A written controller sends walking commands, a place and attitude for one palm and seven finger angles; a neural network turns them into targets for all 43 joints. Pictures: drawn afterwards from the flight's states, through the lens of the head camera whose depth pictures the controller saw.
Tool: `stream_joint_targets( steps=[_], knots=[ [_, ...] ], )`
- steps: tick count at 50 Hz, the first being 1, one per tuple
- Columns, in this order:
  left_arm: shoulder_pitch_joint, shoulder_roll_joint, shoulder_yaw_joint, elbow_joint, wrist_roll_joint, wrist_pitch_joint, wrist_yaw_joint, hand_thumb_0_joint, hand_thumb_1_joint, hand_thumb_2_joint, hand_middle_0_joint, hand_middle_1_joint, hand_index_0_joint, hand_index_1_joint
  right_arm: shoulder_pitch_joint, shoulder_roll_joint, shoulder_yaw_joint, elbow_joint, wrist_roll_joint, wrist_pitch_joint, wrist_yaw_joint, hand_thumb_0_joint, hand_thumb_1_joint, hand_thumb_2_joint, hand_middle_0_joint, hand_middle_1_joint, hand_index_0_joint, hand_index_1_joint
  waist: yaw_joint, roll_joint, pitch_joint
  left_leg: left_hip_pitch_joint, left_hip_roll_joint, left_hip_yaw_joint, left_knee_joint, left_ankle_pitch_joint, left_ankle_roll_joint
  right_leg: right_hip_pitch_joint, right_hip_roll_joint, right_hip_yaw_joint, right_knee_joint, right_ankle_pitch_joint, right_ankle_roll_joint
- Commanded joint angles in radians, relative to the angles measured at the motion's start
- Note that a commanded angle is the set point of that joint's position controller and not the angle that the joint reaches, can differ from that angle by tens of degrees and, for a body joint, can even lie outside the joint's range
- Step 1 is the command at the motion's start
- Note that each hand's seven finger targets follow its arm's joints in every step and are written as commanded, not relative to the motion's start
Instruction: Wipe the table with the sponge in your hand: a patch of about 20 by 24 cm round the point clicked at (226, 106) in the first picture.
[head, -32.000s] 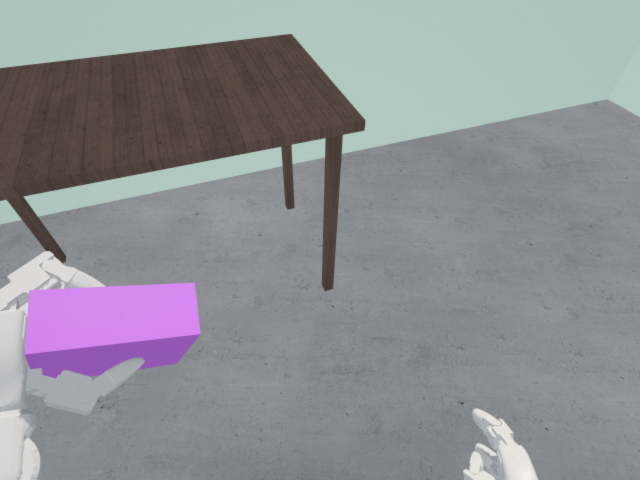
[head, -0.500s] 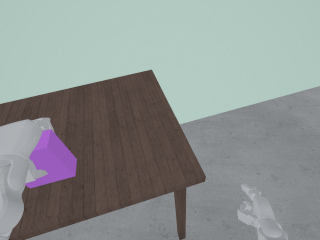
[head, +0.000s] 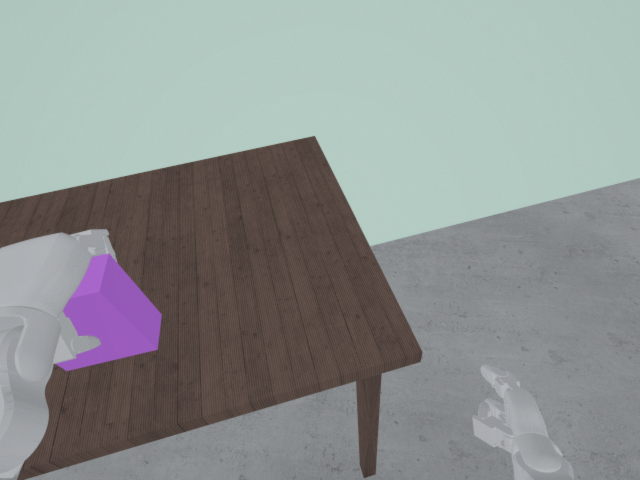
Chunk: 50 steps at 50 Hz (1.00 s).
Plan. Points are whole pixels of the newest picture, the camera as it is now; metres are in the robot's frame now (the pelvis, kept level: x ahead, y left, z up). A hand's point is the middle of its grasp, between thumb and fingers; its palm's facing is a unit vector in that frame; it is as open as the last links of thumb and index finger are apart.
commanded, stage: bring the sponge back beside the body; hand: left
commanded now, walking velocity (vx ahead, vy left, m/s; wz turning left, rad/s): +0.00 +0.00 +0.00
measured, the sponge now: (97, 325) +0.22 +0.31 +0.11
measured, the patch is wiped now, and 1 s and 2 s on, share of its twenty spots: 1.00 1.00 1.00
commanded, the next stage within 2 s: step back with the hand held close in 1.46 s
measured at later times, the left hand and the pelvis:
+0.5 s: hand (89, 312) +0.22 +0.30 +0.15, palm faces +0.08 -0.07 -0.99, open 9.6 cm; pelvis +0.00 +0.00 +0.00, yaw -1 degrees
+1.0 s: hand (116, 335) +0.20 +0.27 +0.13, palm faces +0.06 -0.11 -0.99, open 9.6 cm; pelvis +0.01 -0.01 +0.00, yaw -1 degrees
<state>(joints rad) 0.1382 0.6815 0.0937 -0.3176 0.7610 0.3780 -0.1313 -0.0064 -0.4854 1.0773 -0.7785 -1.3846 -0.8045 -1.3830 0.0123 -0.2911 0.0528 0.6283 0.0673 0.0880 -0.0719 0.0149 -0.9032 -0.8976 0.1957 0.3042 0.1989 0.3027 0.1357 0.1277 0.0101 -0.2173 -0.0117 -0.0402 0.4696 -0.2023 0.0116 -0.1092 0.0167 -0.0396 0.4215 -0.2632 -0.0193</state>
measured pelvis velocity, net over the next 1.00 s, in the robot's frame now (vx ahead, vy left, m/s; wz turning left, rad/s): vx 0.01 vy -0.01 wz -0.02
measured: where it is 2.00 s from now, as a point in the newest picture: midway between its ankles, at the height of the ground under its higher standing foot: outside the picture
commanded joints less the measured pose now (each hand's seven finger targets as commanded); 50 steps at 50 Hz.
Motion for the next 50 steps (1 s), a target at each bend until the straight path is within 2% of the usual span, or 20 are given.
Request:
stream_joint_targets(
  steps=[1, 3, 5, 8, 10, 11, 13, 15, 16, 20, 21, 25, 26, 29, 30, 32, 38, 40, 44, 50],
  knots=[
    [-0.277, 0.258, 0.174, -0.145, 0.048, -0.004, 0.071, 0.0, 0.1, 1.3, -1.2, -1.6, -1.2, -1.6, -0.218, -0.093, -0.035, -0.176, -0.003, -0.064, -0.013, 0.0, -0.9, -0.9, 0.2, 0.3, 0.2, 0.3, -0.009, -0.018, -0.201, 0.108, -0.014, -0.034, -0.065, 0.145, 0.026, 0.0, 0.009, 0.069, -0.074, 0.139, -0.051],
    [-0.293, 0.231, 0.142, -0.136, 0.052, -0.004, 0.071, 0.0, 0.1, 1.3, -1.2, -1.6, -1.2, -1.6, -0.217, -0.095, -0.037, -0.171, -0.002, -0.062, -0.013, 0.0, -0.9, -0.9, 0.2, 0.3, 0.2, 0.3, -0.017, -0.014, -0.183, 0.109, -0.014, -0.033, -0.072, 0.137, 0.025, -0.009, 0.008, 0.061, -0.084, 0.13, -0.046],
    [-0.296, 0.245, 0.158, -0.179, 0.064, 0.002, 0.076, 0.0, 0.1, 1.3, -1.2, -1.6, -1.2, -1.6, -0.269, -0.087, -0.029, -0.182, 0.0, -0.071, -0.008, 0.0, -0.9, -0.9, 0.2, 0.3, 0.2, 0.3, -0.004, 0.018, -0.197, 0.115, -0.016, -0.048, -0.081, 0.135, 0.025, 0.0, 0.021, 0.096, -0.079, 0.119, -0.064],
    [-0.243, 0.226, 0.145, -0.184, 0.063, 0.002, 0.078, 0.0, 0.1, 1.3, -1.2, -1.6, -1.2, -1.6, -0.23, -0.09, -0.037, -0.175, -0.008, -0.065, 0.0, 0.0, -0.9, -0.9, 0.2, 0.3, 0.2, 0.3, 0.0, 0.002, -0.21, 0.109, -0.012, -0.042, -0.08, 0.155, 0.025, 0.02, 0.012, 0.059, -0.07, 0.144, -0.053],
    [-0.227, 0.23, 0.163, -0.222, 0.073, 0.014, 0.084, 0.0, 0.1, 1.3, -1.2, -1.6, -1.2, -1.6, -0.273, -0.083, -0.03, -0.184, -0.004, -0.067, 0.006, 0.0, -0.9, -0.9, 0.2, 0.3, 0.2, 0.3, 0.008, 0.023, -0.212, 0.108, -0.011, -0.053, -0.086, 0.153, 0.025, 0.02, 0.026, 0.094, -0.067, 0.132, -0.066],
    [-0.218, 0.205, 0.139, -0.21, 0.068, 0.018, 0.086, 0.0, 0.1, 1.3, -1.2, -1.6, -1.2, -1.6, -0.24, -0.083, -0.031, -0.18, -0.008, -0.062, 0.009, 0.0, -0.9, -0.9, 0.2, 0.3, 0.2, 0.3, 0.003, 0.003, -0.208, 0.098, -0.007, -0.043, -0.084, 0.161, 0.023, 0.025, 0.018, 0.057, -0.059, 0.142, -0.059],
    [-0.197, 0.214, 0.151, -0.191, 0.067, 0.029, 0.091, 0.0, 0.1, 1.3, -1.2, -1.6, -1.2, -1.6, -0.233, -0.089, -0.037, -0.176, -0.009, -0.055, 0.011, 0.0, -0.9, -0.9, 0.2, 0.3, 0.2, 0.3, 0.005, -0.033, -0.193, 0.095, -0.008, -0.039, -0.08, 0.158, 0.024, 0.014, 0.015, 0.066, -0.068, 0.149, -0.053],
    [-0.176, 0.224, 0.174, -0.224, 0.072, 0.045, 0.1, 0.0, 0.1, 1.3, -1.2, -1.6, -1.2, -1.6, -0.277, -0.084, -0.031, -0.188, -0.005, -0.056, 0.017, 0.0, -0.9, -0.9, 0.2, 0.3, 0.2, 0.3, 0.015, -0.005, -0.198, 0.093, -0.011, -0.047, -0.078, 0.165, 0.024, 0.019, 0.025, 0.101, -0.063, 0.154, -0.066],
    [-0.165, 0.199, 0.149, -0.209, 0.066, 0.051, 0.1, 0.0, 0.1, 1.3, -1.2, -1.6, -1.2, -1.6, -0.245, -0.086, -0.033, -0.182, -0.007, -0.05, 0.018, 0.0, -0.9, -0.9, 0.2, 0.3, 0.2, 0.3, 0.007, -0.026, -0.201, 0.087, -0.009, -0.034, -0.073, 0.173, 0.023, 0.025, 0.018, 0.069, -0.056, 0.166, -0.058],
    [-0.153, 0.199, 0.152, -0.226, 0.063, 0.067, 0.095, 0.0, 0.1, 1.3, -1.2, -1.6, -1.2, -1.6, -0.272, -0.087, -0.032, -0.189, 0.001, -0.049, 0.019, 0.0, -0.9, -0.9, 0.2, 0.3, 0.2, 0.3, 0.0, -0.052, -0.186, 0.093, -0.01, -0.04, -0.066, 0.164, 0.026, 0.001, 0.025, 0.104, -0.064, 0.165, -0.059],
    [-0.153, 0.184, 0.128, -0.223, 0.06, 0.066, 0.091, 0.0, 0.1, 1.3, -1.2, -1.6, -1.2, -1.6, -0.248, -0.089, -0.033, -0.188, -0.003, -0.047, 0.015, 0.0, -0.9, -0.9, 0.2, 0.3, 0.2, 0.3, -0.002, -0.048, -0.198, 0.094, -0.01, -0.031, -0.062, 0.162, 0.029, 0.008, 0.015, 0.075, -0.059, 0.165, -0.051],
    [-0.139, 0.193, 0.137, -0.272, 0.066, 0.049, 0.086, 0.0, 0.1, 1.3, -1.2, -1.6, -1.2, -1.6, -0.269, -0.085, -0.034, -0.198, -0.001, -0.056, 0.009, 0.0, -0.9, -0.9, 0.2, 0.3, 0.2, 0.3, -0.008, -0.031, -0.184, 0.11, -0.014, -0.037, -0.051, 0.16, 0.033, -0.009, 0.023, 0.109, -0.066, 0.167, -0.056],
    [-0.134, 0.178, 0.118, -0.26, 0.067, 0.042, 0.085, 0.0, 0.1, 1.3, -1.2, -1.6, -1.2, -1.6, -0.238, -0.085, -0.035, -0.192, -0.006, -0.056, 0.005, 0.0, -0.9, -0.9, 0.2, 0.3, 0.2, 0.3, -0.009, -0.037, -0.199, 0.113, -0.016, -0.028, -0.046, 0.172, 0.034, 0.001, 0.014, 0.083, -0.06, 0.177, -0.05],
    [-0.119, 0.193, 0.136, -0.266, 0.07, 0.021, 0.095, 0.0, 0.1, 1.3, -1.2, -1.6, -1.2, -1.6, -0.217, -0.086, -0.042, -0.185, -0.007, -0.052, 0.004, 0.0, -0.9, -0.9, 0.2, 0.3, 0.2, 0.3, -0.012, -0.036, -0.182, 0.117, -0.014, -0.031, -0.044, 0.173, 0.033, -0.006, 0.011, 0.084, -0.066, 0.18, -0.045],
    [-0.126, 0.205, 0.151, -0.295, 0.079, 0.023, 0.099, 0.0, 0.1, 1.3, -1.2, -1.6, -1.2, -1.6, -0.256, -0.084, -0.035, -0.197, -0.005, -0.061, 0.004, 0.0, -0.9, -0.9, 0.2, 0.3, 0.2, 0.3, -0.007, -0.014, -0.18, 0.121, -0.016, -0.039, -0.048, 0.169, 0.033, -0.011, 0.026, 0.117, -0.07, 0.164, -0.059],
    [-0.093, 0.192, 0.15, -0.27, 0.074, 0.014, 0.112, 0.0, 0.1, 1.3, -1.2, -1.6, -1.2, -1.6, -0.214, -0.082, -0.042, -0.186, -0.008, -0.06, 0.005, 0.0, -0.9, -0.9, 0.2, 0.3, 0.2, 0.3, -0.007, -0.028, -0.187, 0.119, -0.014, -0.029, -0.043, 0.182, 0.029, 0.0, 0.015, 0.088, -0.063, 0.176, -0.048],
    [-0.031, 0.157, 0.133, -0.243, 0.059, 0.038, 0.126, 0.0, 0.1, 1.3, -1.2, -1.6, -1.2, -1.6, -0.22, -0.086, -0.045, -0.189, -0.01, -0.051, 0.011, 0.0, -0.9, -0.9, 0.2, 0.3, 0.2, 0.3, 0.0, -0.046, -0.158, 0.098, -0.014, -0.02, -0.039, 0.176, 0.028, -0.002, 0.01, 0.095, -0.064, 0.193, -0.045],
    [-0.03, 0.164, 0.141, -0.258, 0.063, 0.054, 0.125, 0.0, 0.1, 1.3, -1.2, -1.6, -1.2, -1.6, -0.258, -0.085, -0.041, -0.196, -0.007, -0.054, 0.013, 0.0, -0.9, -0.9, 0.2, 0.3, 0.2, 0.3, 0.001, -0.046, -0.157, 0.1, -0.016, -0.027, -0.037, 0.173, 0.028, -0.01, 0.02, 0.129, -0.066, 0.19, -0.055],
    [0.001, 0.136, 0.109, -0.294, 0.056, 0.046, 0.12, 0.0, 0.1, 1.3, -1.2, -1.6, -1.2, -1.6, -0.225, -0.085, -0.048, -0.196, -0.009, -0.049, 0.013, 0.0, -0.9, -0.9, 0.2, 0.3, 0.2, 0.3, -0.009, -0.053, -0.177, 0.107, -0.016, -0.012, -0.019, 0.195, 0.034, -0.001, 0.003, 0.102, -0.052, 0.243, -0.037],
    [0.015, 0.147, 0.127, -0.34, 0.085, 0.033, 0.142, 0.0, 0.1, 1.3, -1.2, -1.6, -1.2, -1.6, -0.245, -0.076, -0.045, -0.206, -0.011, -0.06, 0.012, 0.0, -0.9, -0.9, 0.2, 0.3, 0.2, 0.3, 0.0, -0.044, -0.162, 0.116, -0.016, -0.024, -0.024, 0.184, 0.033, -0.019, 0.021, 0.129, -0.061, 0.194, -0.052]
  ],
)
